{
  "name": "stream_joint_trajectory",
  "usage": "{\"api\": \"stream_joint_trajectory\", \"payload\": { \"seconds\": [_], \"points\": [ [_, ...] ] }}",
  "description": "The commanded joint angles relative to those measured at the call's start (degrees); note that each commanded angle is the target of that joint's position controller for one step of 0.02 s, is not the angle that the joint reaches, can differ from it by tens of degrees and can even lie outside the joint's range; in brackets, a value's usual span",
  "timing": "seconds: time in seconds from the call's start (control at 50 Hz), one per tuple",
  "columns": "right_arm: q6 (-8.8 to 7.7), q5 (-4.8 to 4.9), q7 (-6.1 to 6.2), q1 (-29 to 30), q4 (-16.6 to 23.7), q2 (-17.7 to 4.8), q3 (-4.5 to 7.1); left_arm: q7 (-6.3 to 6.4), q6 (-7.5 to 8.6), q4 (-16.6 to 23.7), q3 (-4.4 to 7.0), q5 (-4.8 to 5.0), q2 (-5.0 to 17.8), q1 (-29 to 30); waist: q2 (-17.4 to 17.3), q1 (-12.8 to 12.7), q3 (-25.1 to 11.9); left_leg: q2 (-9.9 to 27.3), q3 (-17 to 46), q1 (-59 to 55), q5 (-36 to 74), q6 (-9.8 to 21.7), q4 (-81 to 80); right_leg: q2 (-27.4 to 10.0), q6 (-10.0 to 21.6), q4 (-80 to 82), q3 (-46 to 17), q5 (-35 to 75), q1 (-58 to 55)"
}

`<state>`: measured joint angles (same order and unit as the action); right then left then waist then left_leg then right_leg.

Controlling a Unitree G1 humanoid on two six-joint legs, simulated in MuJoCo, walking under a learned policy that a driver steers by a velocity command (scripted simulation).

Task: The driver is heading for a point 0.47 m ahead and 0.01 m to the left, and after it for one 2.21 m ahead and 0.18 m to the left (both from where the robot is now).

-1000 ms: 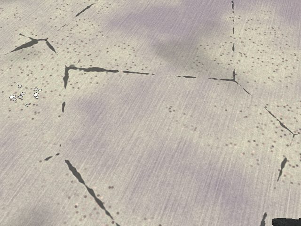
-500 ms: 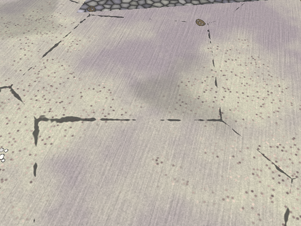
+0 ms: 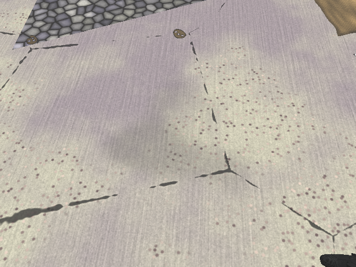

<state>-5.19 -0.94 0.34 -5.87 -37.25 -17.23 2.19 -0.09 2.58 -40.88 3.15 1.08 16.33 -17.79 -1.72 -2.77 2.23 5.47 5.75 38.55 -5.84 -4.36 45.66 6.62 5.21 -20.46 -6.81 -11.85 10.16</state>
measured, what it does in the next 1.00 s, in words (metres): walks ahead: left foot, then right foot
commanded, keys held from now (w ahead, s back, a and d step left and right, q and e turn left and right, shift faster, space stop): w+e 0.22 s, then w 0.18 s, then q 0.60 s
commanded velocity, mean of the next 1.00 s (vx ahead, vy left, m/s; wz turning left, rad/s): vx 0.31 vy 0.00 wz -0.03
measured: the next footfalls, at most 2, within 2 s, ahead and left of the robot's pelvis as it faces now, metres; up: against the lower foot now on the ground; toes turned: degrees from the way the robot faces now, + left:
left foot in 0.18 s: +0.28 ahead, +0.14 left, +0.00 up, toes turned -11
right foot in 0.62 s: +0.46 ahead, -0.14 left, +0.00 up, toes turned -8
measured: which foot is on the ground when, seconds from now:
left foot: up 0.00-0.16, down 0.18-0.62, up 0.64-1.00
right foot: down 0.00-0.18, up 0.20-0.60, down 0.62-1.00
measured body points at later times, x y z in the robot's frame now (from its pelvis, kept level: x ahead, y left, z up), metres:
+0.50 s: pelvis +0.26 +0.03 +0.00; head +0.30 +0.03 +0.45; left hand +0.52 +0.22 -0.09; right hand +0.22 -0.24 -0.12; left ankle +0.25 +0.15 -0.75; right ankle +0.36 -0.15 -0.70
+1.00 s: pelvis +0.37 +0.00 -0.01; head +0.39 +0.02 +0.44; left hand +0.51 +0.28 -0.12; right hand +0.51 -0.28 -0.10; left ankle +0.39 +0.11 -0.73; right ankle +0.42 -0.14 -0.75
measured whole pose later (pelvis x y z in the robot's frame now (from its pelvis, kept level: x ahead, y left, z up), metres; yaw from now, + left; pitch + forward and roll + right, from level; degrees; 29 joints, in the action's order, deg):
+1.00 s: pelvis +0.37 +0.00 -0.01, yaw +3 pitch +1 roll -2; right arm 3.8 0.4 0.3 -11.5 -39.2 -17.4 3.8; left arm 1.4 -0.2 -43.6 3.9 0.2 16.5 -6.8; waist 0.0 -0.2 2.4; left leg 3.7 -1.6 23.3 -17.9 -1.3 42.4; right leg -4.1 -0.2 -26.6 10.3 -9.5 17.0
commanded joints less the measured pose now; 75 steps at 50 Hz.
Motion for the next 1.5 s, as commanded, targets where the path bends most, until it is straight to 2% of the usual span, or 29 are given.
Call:
{"api": "stream_joint_trajectory", "payload": {
  "seconds": [0.02, 0.1, 0.16, 0.18, 0.2, 0.22, 0.24, 0.28, 0.34, 0.44, 0.54, 0.6, 0.62, 0.64, 0.66, 0.68, 0.72, 0.76, 0.9, 1.0, 1.02, 1.04, 1.06, 1.08, 1.12, 1.18, 1.28, 1.44, 1.5],
  "points": [
    [-0.94, 0.68, -0.46, 5.35, 4.24, -2.63, 0.36, 0.92, 0.20, 2.88, 2.82, 0.40, 10.22, -0.57, 6.55, -1.24, -3.05, -4.91, -3.77, -9.80, 9.62, -0.80, -10.43, -10.31, 7.43, 4.66, -8.01, 12.68, 5.45],
    [-1.88, 1.43, -1.35, 6.27, 4.79, -5.59, 1.60, 1.19, -0.41, 2.00, 2.78, 0.67, 9.81, -2.05, 8.05, -0.63, -3.17, -5.49, -0.66, -12.02, 6.02, 1.50, -16.84, -13.56, 5.89, -0.86, -15.83, 7.45, -0.98],
    [-2.65, 0.89, -0.88, -4.27, 2.51, -8.32, 3.39, 0.97, -0.52, 2.82, 2.11, 0.05, 7.31, -0.08, 8.46, 5.37, -7.39, -3.90, -1.02, -27.63, 2.88, 5.99, -20.28, -10.55, 2.61, -11.96, -15.71, 10.92, 0.61],
    [-2.70, -0.03, -0.36, -12.53, 2.02, -11.35, 4.23, 0.70, -0.30, 3.83, 0.79, -0.89, 3.68, -0.94, 1.82, 8.41, -15.50, 5.79, 8.27, -42.06, -1.04, 9.63, -19.57, -6.78, 0.51, -27.65, -10.86, 2.62, 6.92],
    [-1.90, -0.62, -0.65, -16.37, 0.06, -15.53, 5.24, 0.59, 0.28, 5.53, -0.20, 0.76, 0.80, -9.07, -17.77, 4.59, -21.15, 18.27, 35.51, -57.94, -13.35, 19.33, -25.31, 0.73, -3.07, -45.68, -3.61, -22.28, 26.93],
    [-1.65, 0.78, -0.90, -15.23, 0.84, -10.14, 4.31, 0.78, 0.29, 3.94, 0.85, 1.47, 7.02, -8.53, -12.37, 5.90, -17.40, 19.00, 40.54, -55.59, -26.53, 18.88, -28.21, -4.34, -3.97, -53.30, -4.60, -20.49, 33.93],
    [-1.39, 0.97, -0.67, -13.33, 1.04, -6.74, 3.37, 0.77, 0.04, 4.36, 1.68, 1.05, 9.78, -2.27, -6.51, 7.66, -10.27, 15.87, 31.18, -48.93, -25.61, 16.40, -29.00, -6.12, -4.33, -54.81, -3.63, -14.76, 35.06],
    [-0.91, 0.25, -0.83, -9.96, 0.16, -4.69, 2.44, 0.73, 0.10, 5.70, 1.58, -0.29, 7.85, 3.10, -2.17, 6.21, -3.21, 10.67, 18.75, -37.53, -11.68, 14.99, -30.76, -8.85, -4.71, -51.09, -1.86, -8.40, 32.52],
    [-1.41, 0.46, -0.93, -9.57, -1.50, -3.43, 1.98, 0.02, -0.06, 5.53, 1.04, 0.24, 4.53, 2.17, -4.95, 3.85, -2.08, 7.46, 10.04, -32.06, -2.40, 15.51, -34.09, -10.38, -4.78, -44.94, -0.06, -6.49, 27.94],
    [-0.82, 1.36, -0.82, -9.69, -4.12, -6.76, 2.61, -0.54, 0.73, 7.20, -0.54, -1.31, 1.51, 9.20, -2.63, 4.12, -0.56, 6.53, 2.44, -30.07, 16.65, 16.94, -35.38, -11.33, -6.24, -27.04, 4.08, 2.05, 25.77],
    [1.23, 2.41, -0.26, -14.33, -7.30, -8.93, 2.98, -1.37, 2.03, 7.95, -0.13, -1.13, 2.62, 14.84, -4.35, 5.64, -3.30, 4.90, 0.79, -31.91, 24.80, 13.75, -28.80, -6.45, -6.35, -12.38, 5.08, 12.18, 15.56],
    [1.73, 2.86, 0.27, -12.05, -6.76, -8.44, 2.87, -0.92, 2.40, 6.05, 1.50, -2.04, 5.79, 9.00, -3.85, 1.18, -6.43, 2.65, 2.39, -30.26, 21.23, 9.94, -19.96, -6.07, -3.26, -3.56, 4.90, 19.38, 2.73],
    [1.41, 1.98, 0.28, -12.44, -5.88, -6.35, 2.23, -0.18, 2.40, 5.69, 2.46, -2.70, 9.15, 5.25, -0.74, -0.04, -10.33, -1.01, 0.77, -25.46, 12.88, 7.35, -12.01, -11.68, -1.01, -4.61, 1.32, 34.87, -6.89],
    [1.04, 0.64, 0.25, -16.39, -4.84, -1.69, 0.70, 0.79, 1.54, 6.24, 3.01, -4.34, 12.57, 0.95, 11.13, -0.21, -17.80, -6.66, -2.68, -10.26, -16.38, 3.42, 5.28, -26.91, 6.11, -10.04, -10.76, 58.07, -24.03],
    [1.55, 1.57, 0.36, -22.50, -5.79, -2.32, 0.49, 0.71, 0.24, 6.33, 2.54, -3.54, 10.88, -0.17, 18.15, 0.25, -26.14, -7.65, -0.21, -6.35, -37.28, 1.87, 17.70, -33.89, 12.43, -9.51, -19.14, 57.98, -26.40],
    [2.67, 2.56, 0.48, -21.84, -6.55, -7.05, 2.01, 0.40, -0.63, 6.45, 2.15, -2.23, 8.66, 1.74, 12.99, 0.16, -23.17, -5.52, 0.85, -4.07, -34.73, 0.95, 23.58, -31.17, 12.15, -6.40, -16.64, 44.20, -21.00],
    [5.22, 2.39, 1.51, -16.34, -5.80, -6.80, 2.69, 0.42, -1.09, 6.17, 1.07, -1.31, 5.19, 8.52, 8.79, 2.21, -12.38, -2.48, -1.65, -0.83, -27.83, -0.28, 24.14, -25.84, 8.99, -0.88, -9.31, 23.83, -8.84],
    [7.79, 1.84, 2.47, -16.82, -5.34, -5.46, 2.92, 0.36, -1.07, 5.71, 1.23, -2.32, 5.44, 13.75, 10.57, 4.95, -7.75, -1.89, -3.10, -7.86, -22.13, -1.47, 22.88, -22.97, 7.96, 4.19, -3.15, 15.49, 4.17],
    [8.34, 1.29, 0.92, -10.02, -0.47, -3.33, 2.39, 1.92, -1.17, 2.77, 2.43, -1.91, 7.66, 15.16, 9.30, 3.93, -8.01, -0.40, -5.50, -15.36, -12.87, 0.98, 5.36, -24.52, 8.56, 5.61, 5.04, 13.52, 5.08],
    [8.73, 1.22, -0.64, -11.18, 0.42, -4.99, 3.30, 1.66, -2.46, 0.63, 3.17, 0.16, 9.53, 14.85, 8.20, 5.48, -7.37, -3.07, -9.39, -23.70, -8.37, 5.32, -10.78, -24.64, 3.99, -0.67, 7.78, 7.64, 3.69],
    [8.66, 0.85, -0.47, -12.47, -0.04, -6.29, 3.95, 1.63, -2.77, -0.50, 2.89, 0.28, 7.92, 12.72, 5.54, 5.45, -6.69, -4.15, -8.31, -27.25, -5.18, 7.11, -15.52, -22.32, 0.66, -5.49, 10.08, 2.62, 6.03],
    [8.47, 0.77, 0.32, -13.18, 0.56, -11.15, 5.28, 1.39, -3.15, -1.16, 2.28, -0.87, 5.03, 9.94, -7.21, 4.05, -4.85, 3.82, 4.70, -31.27, 7.67, 10.99, -24.10, -16.15, -5.06, -19.21, 16.28, -7.21, 13.59],
    [8.14, 0.26, 0.88, -11.28, 3.15, -16.79, 6.02, 1.51, -3.14, 1.97, 1.85, -2.70, 4.25, 12.28, -19.80, 3.49, -2.52, 16.07, 23.21, -33.43, 18.33, 21.44, -27.01, -6.85, -9.92, -33.41, 15.81, -25.37, 28.98],
    [6.78, -1.54, 0.37, -12.90, 3.20, -14.96, 5.63, 2.03, -2.99, 2.88, 2.63, -2.44, 6.48, 17.47, -13.00, 7.58, -5.85, 16.19, 24.39, -30.08, 12.70, 24.75, -28.94, -6.50, -8.98, -42.86, 6.16, -26.36, 29.39],
    [5.19, -0.13, 0.45, -6.50, 3.74, -11.86, 4.85, 2.65, -3.52, 1.11, 3.39, -1.08, 6.96, 14.87, -6.23, 3.48, -5.02, 10.13, 15.92, -29.14, 4.70, 18.31, -28.17, -8.38, -7.39, -44.87, 3.07, -15.71, 29.61],
    [5.46, 0.94, 1.42, -3.59, 4.99, -8.44, 3.39, 2.85, -3.38, -0.17, 3.76, -1.71, 7.02, 12.66, -5.97, 1.91, -7.17, 6.57, 11.93, -28.28, 10.80, 16.19, -26.68, -7.15, -8.55, -45.59, 3.22, -8.71, 25.62],
    [6.14, 1.24, 2.28, -6.13, 5.29, -9.69, 4.07, 2.25, -2.63, 0.51, 2.70, -0.99, 4.69, 14.95, -5.91, 3.75, -7.91, 5.44, 14.14, -32.85, 9.42, 16.71, -25.04, -5.88, -10.14, -31.27, 2.08, -6.55, 24.05],
    [7.36, 1.29, 1.31, -3.99, 6.30, -9.41, 4.06, 0.37, -1.47, -0.11, 2.55, -0.34, 5.81, 12.47, -7.83, 4.11, -8.42, 4.72, 20.95, -29.78, 11.58, 17.06, -22.03, -5.00, -8.67, -15.60, 2.75, -8.47, 11.56],
    [7.59, 1.75, 1.49, -4.27, 5.79, -7.27, 3.23, -0.19, -0.89, -0.91, 2.68, -1.43, 6.70, 8.93, -4.32, 2.27, -8.48, 0.07, 18.25, -24.39, 3.44, 11.68, -17.75, -9.06, -5.13, -0.06, 1.38, 7.31, -0.85]
  ]
}}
